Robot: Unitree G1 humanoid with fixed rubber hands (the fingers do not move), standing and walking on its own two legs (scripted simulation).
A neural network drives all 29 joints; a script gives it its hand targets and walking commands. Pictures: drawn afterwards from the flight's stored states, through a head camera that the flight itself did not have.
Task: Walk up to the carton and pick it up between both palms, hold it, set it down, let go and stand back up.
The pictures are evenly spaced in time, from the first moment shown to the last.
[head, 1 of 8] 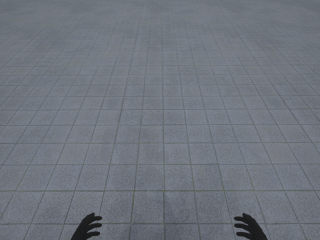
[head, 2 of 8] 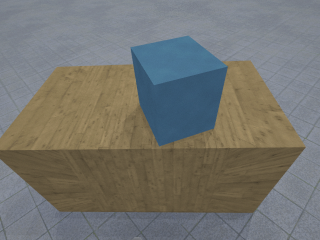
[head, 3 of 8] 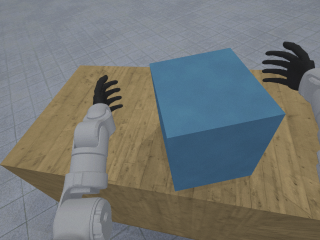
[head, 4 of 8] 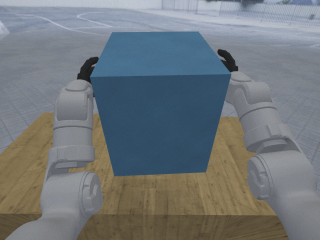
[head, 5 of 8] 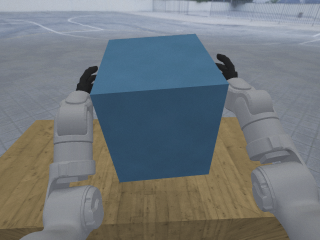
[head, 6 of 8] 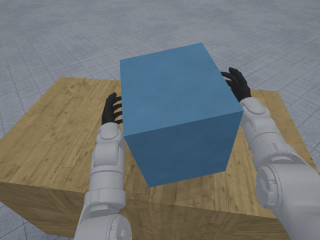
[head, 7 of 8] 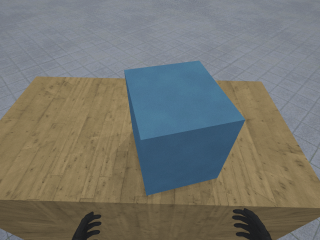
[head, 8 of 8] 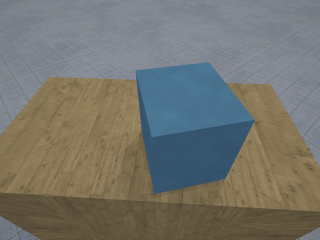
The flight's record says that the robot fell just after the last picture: no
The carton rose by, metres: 0.27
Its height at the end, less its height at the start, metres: +0.00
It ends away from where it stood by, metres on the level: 0.02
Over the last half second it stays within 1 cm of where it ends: yes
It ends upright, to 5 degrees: yes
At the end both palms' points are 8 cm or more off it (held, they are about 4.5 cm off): yes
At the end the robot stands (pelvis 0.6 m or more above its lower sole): yes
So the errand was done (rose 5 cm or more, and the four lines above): yes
